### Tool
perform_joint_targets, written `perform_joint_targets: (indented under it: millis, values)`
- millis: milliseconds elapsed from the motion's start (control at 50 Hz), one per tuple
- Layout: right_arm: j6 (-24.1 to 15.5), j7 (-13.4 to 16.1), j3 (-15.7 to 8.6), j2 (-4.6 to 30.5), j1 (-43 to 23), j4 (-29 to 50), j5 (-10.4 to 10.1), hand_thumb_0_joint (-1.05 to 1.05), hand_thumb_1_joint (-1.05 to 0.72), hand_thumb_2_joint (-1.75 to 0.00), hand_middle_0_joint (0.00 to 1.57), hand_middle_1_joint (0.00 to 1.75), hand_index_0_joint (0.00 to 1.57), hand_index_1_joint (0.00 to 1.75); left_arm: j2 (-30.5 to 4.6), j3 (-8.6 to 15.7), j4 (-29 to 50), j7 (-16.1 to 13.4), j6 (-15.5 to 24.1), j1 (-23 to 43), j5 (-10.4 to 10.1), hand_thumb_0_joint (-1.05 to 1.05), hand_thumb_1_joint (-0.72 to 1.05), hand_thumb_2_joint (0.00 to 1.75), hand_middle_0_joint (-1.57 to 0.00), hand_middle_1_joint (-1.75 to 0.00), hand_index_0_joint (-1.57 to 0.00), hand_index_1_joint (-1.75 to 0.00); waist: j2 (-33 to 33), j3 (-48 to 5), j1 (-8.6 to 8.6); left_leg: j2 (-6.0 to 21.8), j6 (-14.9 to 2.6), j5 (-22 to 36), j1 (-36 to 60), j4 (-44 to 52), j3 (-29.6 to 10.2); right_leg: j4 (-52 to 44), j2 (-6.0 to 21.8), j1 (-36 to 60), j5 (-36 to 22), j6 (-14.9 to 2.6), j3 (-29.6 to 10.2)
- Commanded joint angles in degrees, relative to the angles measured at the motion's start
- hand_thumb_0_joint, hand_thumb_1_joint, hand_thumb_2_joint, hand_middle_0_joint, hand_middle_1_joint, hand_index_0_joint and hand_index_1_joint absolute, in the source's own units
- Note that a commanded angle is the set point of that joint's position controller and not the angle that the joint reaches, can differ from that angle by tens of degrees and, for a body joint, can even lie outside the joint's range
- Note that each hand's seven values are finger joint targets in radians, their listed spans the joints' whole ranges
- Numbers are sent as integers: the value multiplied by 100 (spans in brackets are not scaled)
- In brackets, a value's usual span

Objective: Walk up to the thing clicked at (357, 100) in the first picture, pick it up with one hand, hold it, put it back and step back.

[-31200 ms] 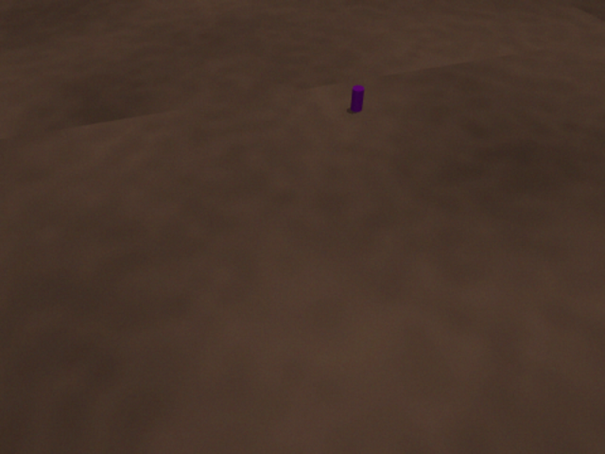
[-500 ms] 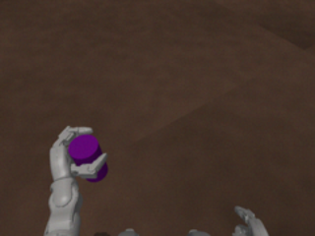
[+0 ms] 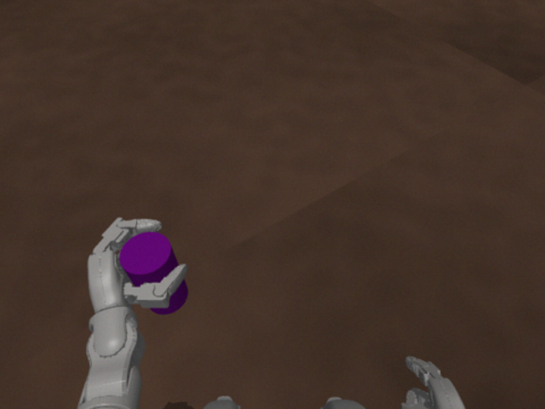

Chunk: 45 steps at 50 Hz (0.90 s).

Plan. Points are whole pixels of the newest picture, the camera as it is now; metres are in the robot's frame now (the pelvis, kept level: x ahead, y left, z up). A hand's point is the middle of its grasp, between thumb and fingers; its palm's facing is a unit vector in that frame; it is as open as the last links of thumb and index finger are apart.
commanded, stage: hold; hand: left
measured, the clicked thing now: (157, 275) +0.32 +0.19 +0.00
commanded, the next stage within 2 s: crouch in 0.72 s
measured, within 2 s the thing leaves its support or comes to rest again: neither
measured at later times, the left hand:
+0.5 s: hand (154, 262) +0.32 +0.18 +0.04, palm faces +0.28 -0.96 -0.04, open 9.6 cm
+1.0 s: hand (152, 265) +0.32 +0.19 +0.03, palm faces +0.28 -0.96 -0.03, open 9.5 cm
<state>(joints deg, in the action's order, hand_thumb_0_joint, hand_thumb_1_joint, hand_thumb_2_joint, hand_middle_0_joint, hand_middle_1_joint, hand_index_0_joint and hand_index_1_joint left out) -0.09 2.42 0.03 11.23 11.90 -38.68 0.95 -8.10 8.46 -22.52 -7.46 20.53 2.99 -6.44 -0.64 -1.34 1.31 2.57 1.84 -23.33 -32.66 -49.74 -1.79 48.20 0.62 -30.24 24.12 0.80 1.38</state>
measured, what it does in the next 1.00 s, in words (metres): stands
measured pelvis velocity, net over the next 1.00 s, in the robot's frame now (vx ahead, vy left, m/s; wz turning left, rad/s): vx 0.00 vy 0.00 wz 0.00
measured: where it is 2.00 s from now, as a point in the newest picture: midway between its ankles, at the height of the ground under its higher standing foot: outside the picture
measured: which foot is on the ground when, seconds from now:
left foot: down 0.00-1.00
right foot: down 0.00-1.00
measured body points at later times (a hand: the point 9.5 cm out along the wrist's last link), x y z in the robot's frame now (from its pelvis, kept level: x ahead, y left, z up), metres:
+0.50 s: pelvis +0.00 +0.00 +0.00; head +0.04 +0.00 +0.45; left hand +0.30 +0.23 +0.04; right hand +0.14 -0.24 -0.11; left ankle +0.02 +0.14 -0.70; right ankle +0.00 -0.13 -0.70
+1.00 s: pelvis +0.00 +0.00 +0.00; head +0.04 +0.01 +0.45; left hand +0.30 +0.24 +0.03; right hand +0.13 -0.23 -0.11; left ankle +0.02 +0.14 -0.70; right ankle +0.00 -0.13 -0.70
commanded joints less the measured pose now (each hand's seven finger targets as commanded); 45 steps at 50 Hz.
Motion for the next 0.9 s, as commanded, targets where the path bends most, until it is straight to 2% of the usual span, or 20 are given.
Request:
perform_joint_targets:
  millis: [0, 20, 220, 240, 300, 360, 460, 500, 560, 580, 620, 640, 680, 700, 740, 780, 800, 820, 860, 880]
  values:
    - [-207, 57, -240, 704, -162, 711, 33, 0, -88, -90, 20, 30, 20, 30, -858, 313, 2245, -15, 792, 2085, -92, 0, 16, 118, -113, -130, -116, -129, -359, -2000, -14, -227, -145, 1478, 1067, 637, 155, -647, -108, 685, -1821, -42, 62]
    - [-214, 55, -266, 749, -159, 705, 24, 0, -88, -90, 20, 30, 20, 30, -775, 328, 1972, -9, 767, 1955, -116, 0, 17, 119, -113, -132, -117, -130, -263, -1901, 45, -213, -150, 1434, 1068, 656, 145, -640, -125, 598, -1770, -44, 76]
    - [-247, 64, -257, 747, -196, 723, 8, 0, -89, -90, 20, 30, 20, 30, -739, 190, 2273, -35, 773, 1971, -113, 0, 11, 116, -112, -130, -116, -129, -291, -1894, 43, -223, -152, 1325, 1109, 665, 145, -683, -110, 598, -1677, -45, 64]
    - [-241, 83, -241, 724, -179, 733, 1, 0, -89, -90, 20, 30, 20, 30, -879, 304, 2621, -65, 792, 2217, -138, 0, 11, 115, -112, -129, -114, -128, -297, -2109, 7, -225, -154, 1418, 1149, 654, 139, -684, -99, 754, -1778, -41, 59]
    - [-248, 90, -248, 743, -145, 678, 15, 0, -89, -90, 20, 30, 20, 30, -641, 209, 2008, -58, 662, 1778, -133, 0, 8, 115, -112, -129, -115, -128, -182, -1896, 60, -220, -176, 1489, 1044, 627, 143, -677, -113, 675, -1865, -26, 65]
    - [-220, 90, -264, 744, -136, 665, 10, 0, -88, -90, 20, 30, 20, 30, -877, 308, 2294, -100, 722, 2176, -65, 0, 13, 116, -112, -130, -115, -129, -259, -1904, 13, -208, -156, 1432, 1078, 670, 143, -682, -105, 643, -1788, -46, 81]
    - [-216, 86, -256, 717, -185, 675, 14, 0, -88, -90, 20, 30, 20, 30, -764, 334, 1915, -54, 705, 1970, -96, 0, 14, 116, -112, -130, -116, -129, -170, -1752, -6, -214, -167, 1368, 979, 678, 137, -680, -106, 588, -1721, -42, 90]
    - [-205, 81, -258, 724, -138, 671, 15, 0, -89, -90, 20, 30, 20, 30, -930, 452, 2143, -62, 743, 2099, -97, 0, 14, 116, -112, -130, -115, -129, -282, -2041, -32, -225, -170, 1573, 1101, 627, 163, -664, -81, 741, -1935, -33, 51]
    - [-209, 59, -277, 737, -103, 662, 31, 0, -89, -90, 20, 30, 20, 30, -767, 303, 2010, -33, 726, 1893, -84, 0, 15, 115, -112, -129, -115, -128, -232, -2020, 7, -197, -170, 1802, 1128, 588, 129, -589, -124, 700, -2093, -41, 88]
    - [-211, 56, -267, 713, -109, 697, 10, 0, -89, -90, 20, 30, 20, 30, -814, 253, 2339, -34, 767, 2128, -78, 0, 14, 115, -112, -129, -115, -128, -340, -2080, -20, -206, -154, 1752, 1161, 608, 142, -603, -106, 725, -2037, -57, 79]
    - [-208, 57, -286, 744, -98, 664, 19, 0, -89, -90, 20, 30, 20, 30, -740, 227, 2044, -34, 708, 1855, -67, 0, 12, 114, -113, -130, -116, -129, -284, -1992, 1, -185, -145, 1650, 1133, 641, 115, -608, -136, 660, -1887, -69, 107]
    - [-227, 50, -272, 735, -152, 704, 4, 0, -89, -90, 20, 30, 20, 30, -824, 244, 2296, -44, 753, 2214, -66, 0, 11, 114, -113, -129, -116, -129, -357, -1892, 24, -194, -135, 1452, 1104, 696, 129, -645, -132, 592, -1739, -82, 98]
    - [-245, 39, -277, 732, -185, 712, 17, 0, -89, -90, 20, 30, 20, 30, -593, 74, 2102, -50, 736, 2082, -85, 0, 12, 116, -113, -131, -117, -130, -336, -1778, 59, -192, -134, 1288, 1032, 722, 109, -646, -141, 497, -1588, -79, 120]
    - [-250, 40, -297, 770, -128, 705, 10, 0, -89, -90, 20, 30, 20, 30, -800, 260, 2347, -93, 756, 2208, -86, 0, 12, 114, -112, -129, -115, -128, -393, -1997, 1, -185, -122, 1341, 1143, 730, 102, -635, -140, 582, -1613, -93, 120]
    - [-240, 64, -231, 683, -140, 728, 11, 0, -89, -90, 20, 30, 20, 30, -851, 227, 2571, -105, 764, 2327, -55, 0, 11, 113, -111, -128, -114, -127, -452, -2086, -1, -201, -128, 1418, 1189, 698, 120, -660, -120, 659, -1690, -83, 99]
    - [-258, 79, -278, 759, -103, 651, 4, 0, -89, -90, 20, 30, 20, 30, -791, 316, 1995, -112, 676, 1984, -78, 0, 11, 113, -112, -129, -115, -128, -188, -1884, 41, -188, -153, 1383, 1092, 688, 109, -655, -139, 611, -1684, -61, 108]
    - [-262, 70, -270, 751, -135, 666, 26, 0, -87, -90, 20, 30, 20, 30, -745, 231, 2168, -98, 704, 2134, -81, 0, 13, 121, -115, -133, -118, -132, -303, -1869, 43, -188, -143, 1352, 1056, 702, 104, -647, -135, 600, -1650, -73, 106]
    - [-259, 76, -260, 724, -127, 674, 12, 0, -88, -90, 20, 30, 20, 30, -793, 257, 2332, -124, 717, 2202, -70, 0, 7, 113, -108, -125, -111, -124, -354, -1993, 2, -195, -138, 1435, 1143, 681, 121, -650, -124, 629, -1732, -76, 98]
    - [-242, 69, -288, 767, -134, 638, 25, 0, -89, -90, 20, 30, 20, 30, -693, 245, 1718, -126, 669, 1908, -32, 0, 0, 110, -105, -122, -109, -120, -188, -1709, 26, -186, -141, 1336, 967, 681, 111, -639, -133, 549, -1614, -73, 119]
    - [-250, 63, -255, 707, -174, 646, 24, 0, -89, -90, 20, 30, 20, 30, -778, 292, 2063, -132, 738, 2206, -52, 0, 0, 110, -106, -121, -109, -120, -237, -1722, 19, -195, -148, 1262, 923, 677, 121, -652, -117, 486, -1589, -70, 99]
